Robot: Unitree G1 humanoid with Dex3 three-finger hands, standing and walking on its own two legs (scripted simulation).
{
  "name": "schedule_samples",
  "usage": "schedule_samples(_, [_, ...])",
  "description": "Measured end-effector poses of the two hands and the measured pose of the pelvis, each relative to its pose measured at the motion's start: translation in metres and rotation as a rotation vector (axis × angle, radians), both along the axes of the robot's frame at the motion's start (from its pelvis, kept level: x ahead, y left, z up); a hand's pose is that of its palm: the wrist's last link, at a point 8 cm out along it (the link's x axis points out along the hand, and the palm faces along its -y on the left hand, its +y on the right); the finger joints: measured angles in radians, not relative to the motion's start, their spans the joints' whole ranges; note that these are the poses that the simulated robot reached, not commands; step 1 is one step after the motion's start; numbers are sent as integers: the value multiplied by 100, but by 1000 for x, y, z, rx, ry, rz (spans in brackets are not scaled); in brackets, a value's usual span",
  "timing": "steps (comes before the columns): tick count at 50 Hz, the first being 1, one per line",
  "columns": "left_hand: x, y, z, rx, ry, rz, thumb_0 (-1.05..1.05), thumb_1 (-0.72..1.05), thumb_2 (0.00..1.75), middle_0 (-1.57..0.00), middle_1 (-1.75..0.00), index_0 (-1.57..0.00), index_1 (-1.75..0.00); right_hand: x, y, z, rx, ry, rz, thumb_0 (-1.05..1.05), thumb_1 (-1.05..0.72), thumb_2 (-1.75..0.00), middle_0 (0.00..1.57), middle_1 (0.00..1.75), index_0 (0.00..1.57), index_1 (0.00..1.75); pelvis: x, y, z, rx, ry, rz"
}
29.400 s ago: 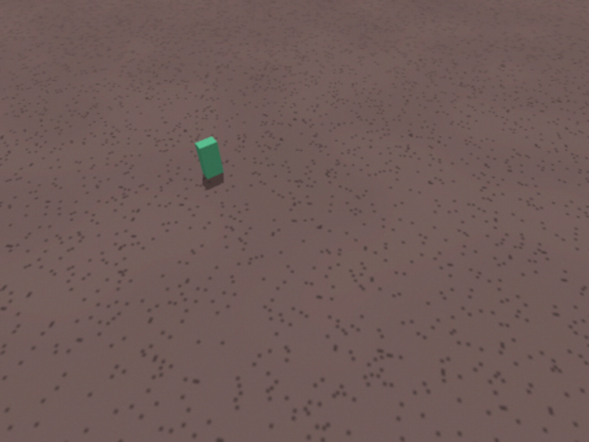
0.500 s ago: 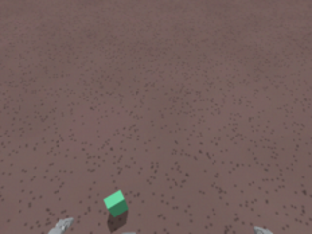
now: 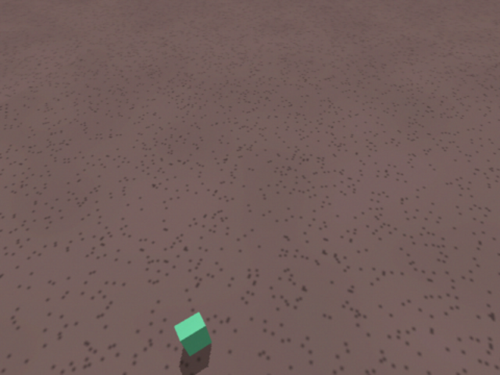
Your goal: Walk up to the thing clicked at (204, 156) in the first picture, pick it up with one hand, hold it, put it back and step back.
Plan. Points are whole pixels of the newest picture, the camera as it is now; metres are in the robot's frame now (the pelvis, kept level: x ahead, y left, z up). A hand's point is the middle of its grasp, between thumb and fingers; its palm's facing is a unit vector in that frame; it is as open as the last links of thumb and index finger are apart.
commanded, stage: stand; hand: left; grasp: from the side
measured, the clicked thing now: (194, 335) +0.37 +0.24 -0.68
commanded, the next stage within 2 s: step back in 1.48 s
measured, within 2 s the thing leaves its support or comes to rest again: neither
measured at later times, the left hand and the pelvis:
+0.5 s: hand out of the picture +0.06 +0.24 -0.16, palm faces -0.02 -0.94 -0.34, open 7.4 cm; pelvis +0.01 -0.01 +0.00, yaw +0 degrees
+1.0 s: hand out of the picture +0.09 +0.24 -0.16, palm faces -0.02 -0.94 -0.34, open 7.4 cm; pelvis +0.02 -0.01 +0.00, yaw +0 degrees
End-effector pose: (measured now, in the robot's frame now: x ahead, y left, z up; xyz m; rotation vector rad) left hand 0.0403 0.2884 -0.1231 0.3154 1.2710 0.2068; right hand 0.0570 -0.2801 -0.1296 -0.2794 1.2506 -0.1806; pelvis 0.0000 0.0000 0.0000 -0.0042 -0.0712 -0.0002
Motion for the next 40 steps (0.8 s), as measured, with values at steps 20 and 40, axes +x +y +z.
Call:
schedule_samples(20, [11,-4,3,2,8,3,0,90,90,-20,-30,-20,-30,-7,-16,2,-17,43,-11,0,-91,-90,21,30,20,30,3,-8,2,-1,9,-1])
schedule_samples(40, [36,-9,5,-7,-17,-5,0,90,90,-20,-30,-20,-30,18,-21,7,-23,11,-4,0,-91,-90,21,30,20,30,15,-11,4,0,20,-5])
